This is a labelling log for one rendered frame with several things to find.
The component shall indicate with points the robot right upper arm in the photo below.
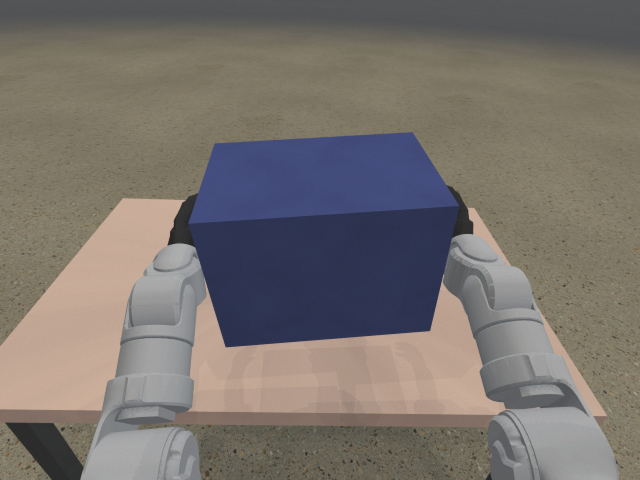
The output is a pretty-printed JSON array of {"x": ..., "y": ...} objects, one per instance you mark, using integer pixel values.
[{"x": 558, "y": 443}]

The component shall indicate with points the robot right forearm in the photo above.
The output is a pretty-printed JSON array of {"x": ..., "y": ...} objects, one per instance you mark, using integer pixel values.
[{"x": 520, "y": 367}]

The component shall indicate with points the carton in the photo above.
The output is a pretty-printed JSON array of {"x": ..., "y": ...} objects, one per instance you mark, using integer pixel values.
[{"x": 322, "y": 238}]

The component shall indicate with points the robot left forearm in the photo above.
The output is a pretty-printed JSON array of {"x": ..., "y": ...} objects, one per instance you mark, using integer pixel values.
[{"x": 152, "y": 381}]

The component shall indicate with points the robot left upper arm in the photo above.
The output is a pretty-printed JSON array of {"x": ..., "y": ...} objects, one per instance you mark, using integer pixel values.
[{"x": 170, "y": 453}]

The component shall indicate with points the table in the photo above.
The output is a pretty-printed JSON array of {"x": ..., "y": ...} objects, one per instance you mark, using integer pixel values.
[{"x": 55, "y": 365}]

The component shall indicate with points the right robot hand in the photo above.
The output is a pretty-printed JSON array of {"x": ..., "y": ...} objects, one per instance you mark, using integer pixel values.
[{"x": 463, "y": 225}]

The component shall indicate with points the left robot hand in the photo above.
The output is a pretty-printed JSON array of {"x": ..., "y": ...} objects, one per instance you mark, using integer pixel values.
[{"x": 180, "y": 233}]

